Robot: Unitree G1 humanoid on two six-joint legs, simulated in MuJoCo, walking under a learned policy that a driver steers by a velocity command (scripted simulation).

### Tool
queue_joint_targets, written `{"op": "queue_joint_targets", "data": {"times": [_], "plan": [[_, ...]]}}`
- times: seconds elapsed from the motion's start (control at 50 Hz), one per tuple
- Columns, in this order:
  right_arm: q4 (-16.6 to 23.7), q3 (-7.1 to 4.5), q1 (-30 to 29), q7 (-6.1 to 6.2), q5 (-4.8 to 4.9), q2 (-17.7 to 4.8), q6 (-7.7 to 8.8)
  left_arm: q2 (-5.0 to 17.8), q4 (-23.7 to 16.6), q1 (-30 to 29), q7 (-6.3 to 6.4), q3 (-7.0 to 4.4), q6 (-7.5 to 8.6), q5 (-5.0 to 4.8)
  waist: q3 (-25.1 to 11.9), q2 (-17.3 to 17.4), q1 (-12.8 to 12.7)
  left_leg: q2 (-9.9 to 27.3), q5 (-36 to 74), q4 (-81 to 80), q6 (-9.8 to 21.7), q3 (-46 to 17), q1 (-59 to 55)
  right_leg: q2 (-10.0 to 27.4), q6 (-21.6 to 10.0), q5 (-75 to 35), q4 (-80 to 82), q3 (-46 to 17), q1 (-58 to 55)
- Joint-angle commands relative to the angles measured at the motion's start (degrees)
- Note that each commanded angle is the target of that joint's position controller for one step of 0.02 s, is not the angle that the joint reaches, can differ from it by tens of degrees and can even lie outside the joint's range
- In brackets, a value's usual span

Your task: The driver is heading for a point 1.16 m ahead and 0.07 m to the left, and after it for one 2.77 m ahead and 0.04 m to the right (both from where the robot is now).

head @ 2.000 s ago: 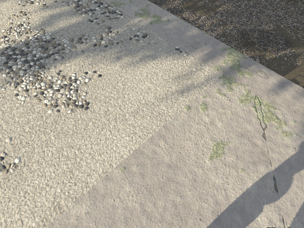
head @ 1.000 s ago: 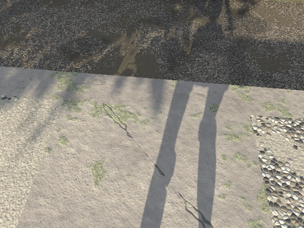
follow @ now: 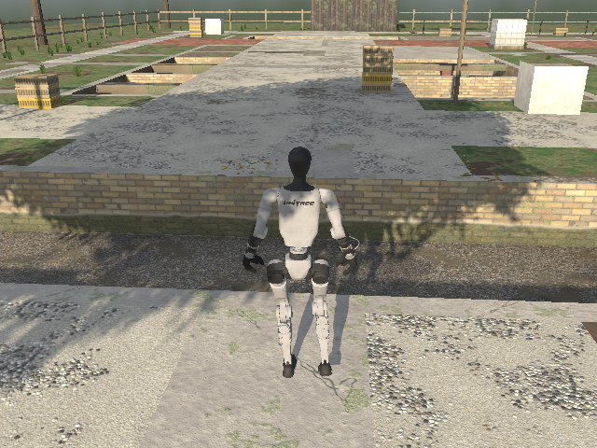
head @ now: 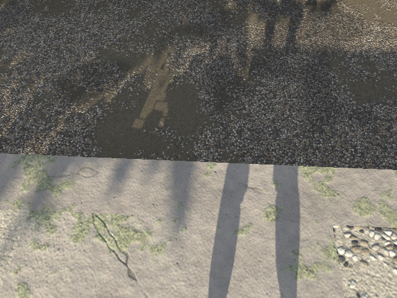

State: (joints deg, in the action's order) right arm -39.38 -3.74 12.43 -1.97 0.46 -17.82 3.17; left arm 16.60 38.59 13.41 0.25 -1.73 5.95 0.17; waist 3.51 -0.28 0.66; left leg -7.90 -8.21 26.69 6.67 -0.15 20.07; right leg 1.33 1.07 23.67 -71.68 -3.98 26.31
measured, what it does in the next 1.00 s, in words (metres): walks ahead: right foot, then left foot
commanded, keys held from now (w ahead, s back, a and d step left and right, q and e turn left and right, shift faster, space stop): q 0.46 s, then no key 0.06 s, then e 0.48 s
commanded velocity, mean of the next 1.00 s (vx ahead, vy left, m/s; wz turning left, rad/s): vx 0.08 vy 0.00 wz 0.22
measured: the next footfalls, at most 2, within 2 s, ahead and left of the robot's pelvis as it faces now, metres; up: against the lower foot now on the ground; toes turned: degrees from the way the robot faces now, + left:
right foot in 0.26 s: +0.31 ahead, -0.13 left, +0.00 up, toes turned +16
left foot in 0.66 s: +0.17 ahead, +0.09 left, +0.00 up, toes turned +20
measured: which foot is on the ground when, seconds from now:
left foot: down 0.00-0.28, up 0.30-0.64, down 0.66-1.00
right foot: up 0.00-0.24, down 0.26-0.68, up 0.70-1.00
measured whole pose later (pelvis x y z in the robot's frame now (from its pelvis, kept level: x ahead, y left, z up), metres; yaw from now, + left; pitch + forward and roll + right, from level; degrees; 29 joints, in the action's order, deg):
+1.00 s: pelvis +0.17 -0.04 +0.00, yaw +11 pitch +1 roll +0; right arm -39.8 -4.3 8.1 2.3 0.5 -14.8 -2.9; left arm 16.2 39.2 11.5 -0.7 -4.4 -2.8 -1.6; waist 1.9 0.8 0.2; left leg 4.2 -18.2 31.8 -0.1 7.5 14.6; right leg 1.6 2.9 24.5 -45.3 2.8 21.8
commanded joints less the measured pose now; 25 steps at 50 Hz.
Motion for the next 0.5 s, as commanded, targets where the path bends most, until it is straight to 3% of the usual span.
{"op": "queue_joint_targets", "data": {"times": [0.02, 0.06, 0.12, 0.18, 0.22, 0.24, 0.26, 0.28, 0.3, 0.32, 0.34, 0.36, 0.4, 0.44, 0.5], "plan": [[4.4, -1.83, -2.0, 1.14, -0.35, -7.1, 0.58, 7.0, -4.2, 2.5, 0.69, -2.04, -0.18, 1.0, -5.3, -0.2, -2.8, 16.5, 36.6, -9.8, 12.1, -16.8, -5.8, 3.1, 2.8, -1.2, 6.5, -0.4, 6.7], [3.9, -2.45, -2.2, 1.86, -0.21, -9.0, 0.01, 5.0, -4.3, 1.7, 1.32, -1.26, -1.0, 1.15, -6.3, 1.4, -2.8, 13.5, 40.9, -8.6, 10.5, -12.6, -2.1, 1.2, 4.4, -5.9, 15.9, 1.7, 4.2], [3.0, -2.78, -1.0, 3.0, 1.02, -9.1, -2.14, 4.2, -4.6, -2.4, 1.21, -0.9, -1.46, 0.77, -10.5, 4.6, -0.7, 9.8, 34.0, -5.2, 5.8, -10.3, -1.4, -2.1, 5.0, -19.3, 27.9, 2.5, -1.6], [2.6, -2.64, 0.6, 3.66, 1.23, -8.5, -3.8, 5.2, -5.6, -6.8, 0.53, -1.29, -1.46, 0.05, -11.2, 6.4, 1.2, 10.5, 22.8, -1.6, 3.7, -15.3, -4.7, -3.8, 4.6, -22.0, 36.0, 0.8, -2.3], [3.2, -2.43, -0.4, 3.76, 0.88, -7.6, -4.2, 6.3, -5.7, -6.2, 0.07, -2.15, -1.09, 0.32, -11.2, 7.3, 0.2, 11.2, 17.0, 2.1, 2.6, -20.0, -7.5, -4.0, 3.2, -21.4, 41.1, -1.0, -3.9], [3.6, -2.33, -1.5, 3.76, 1.15, -7.2, -4.13, 6.4, -5.1, -4.4, 0.0, -2.63, -0.68, 0.4, -10.9, 7.6, -1.5, 10.6, 14.7, 4.7, 1.3, -21.2, -7.9, -3.6, 1.9, -24.8, 45.7, -0.9, -6.8], [4.4, -1.77, -2.1, 3.6, 0.87, -5.3, -3.86, 7.8, -4.9, -2.4, 0.41, -3.19, -0.26, 0.92, -11.8, 6.8, -2.5, 8.1, 9.5, 10.0, -1.0, -20.4, -6.6, 0.2, -0.2, -32.8, 49.3, -2.4, -12.7], [5.7, -0.57, -0.7, 3.4, -0.45, -1.7, -3.39, 11.4, -5.5, 0.2, 1.28, -3.84, -0.41, 1.92, -16.2, -1.9, -2.3, 3.8, -9.5, 23.5, -4.1, -14.6, 0.6, 12.9, -4.9, -51.8, 47.1, -12.5, -23.9], [5.6, -0.28, 8.7, 2.85, 0.49, -1.7, -3.03, 12.0, -4.7, 1.3, 1.15, -4.07, -1.6, 3.06, -22.0, -17.0, 2.1, -1.2, -34.7, 35.6, -7.0, -10.1, 12.0, 25.5, -16.6, -60.0, 46.6, -29.7, -34.2], [3.4, -1.68, 11.2, 2.65, 0.73, -7.7, -3.32, 9.6, -5.5, -0.2, 1.05, -3.87, -2.35, 1.43, -21.4, -12.8, 1.5, 3.5, -31.1, 44.2, -9.2, -9.9, 14.7, 25.2, -18.4, -46.2, 47.8, -32.9, -31.3], [3.2, -2.8, 6.2, 2.91, 1.33, -10.4, -4.34, 6.3, -6.3, -1.6, 1.28, -3.03, -2.97, 1.19, -16.0, -8.0, -0.5, 5.2, -26.9, 48.2, -10.4, -8.2, 16.5, 20.8, -15.9, -37.4, 48.0, -24.2, -26.9], [3.6, -2.92, 3.3, 3.44, 1.6, -9.6, -5.6, 5.1, -6.6, -3.6, 1.4, -2.55, -3.64, 1.07, -12.8, -5.0, -0.5, 6.4, -23.1, 49.0, -11.0, -6.9, 16.9, 17.5, -13.9, -29.7, 49.2, -19.1, -22.2], [5.0, -2.74, 1.4, 3.77, 1.52, -7.5, -7.12, 5.6, -6.7, -6.7, 1.72, -2.53, -4.44, 1.24, -7.5, -6.2, 0.2, 7.8, -18.3, 46.8, -11.3, -4.9, 14.3, 13.6, -12.8, -24.6, 52.6, -11.3, -13.0], [5.5, -2.2, 1.6, 3.75, 1.42, -4.7, -7.23, 5.7, -6.2, -6.7, 2.02, -2.94, -4.75, 1.65, -7.5, -8.4, 0.1, 7.8, -16.3, 41.4, -11.5, -2.3, 11.9, 11.7, -13.0, -26.7, 53.7, -5.8, -12.2], [6.6, -1.52, -0.4, 3.32, 0.65, -2.9, -6.9, 6.4, -5.6, -6.5, 1.9, -3.63, -4.89, 1.04, -10.7, -8.4, -0.8, 9.3, -16.5, 32.7, -11.1, -1.4, 7.8, 13.5, -14.9, -33.9, 52.3, -3.2, -14.7]]}}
